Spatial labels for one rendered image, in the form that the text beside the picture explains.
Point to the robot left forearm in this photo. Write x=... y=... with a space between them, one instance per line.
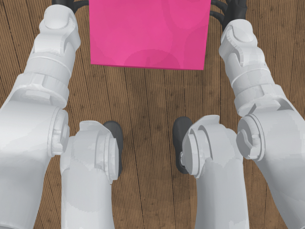
x=49 y=67

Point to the left robot hand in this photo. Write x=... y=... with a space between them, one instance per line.
x=74 y=6

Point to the robot right forearm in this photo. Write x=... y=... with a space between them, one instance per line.
x=249 y=76

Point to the right robot hand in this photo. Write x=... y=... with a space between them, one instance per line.
x=234 y=9

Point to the carton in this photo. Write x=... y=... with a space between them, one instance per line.
x=152 y=34

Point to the robot right shin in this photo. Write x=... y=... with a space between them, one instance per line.
x=210 y=120

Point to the robot left foot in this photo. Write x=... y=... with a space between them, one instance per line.
x=116 y=131

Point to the robot left upper arm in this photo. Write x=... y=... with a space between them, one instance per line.
x=30 y=134

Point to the robot right upper arm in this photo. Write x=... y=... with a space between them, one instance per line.
x=275 y=141

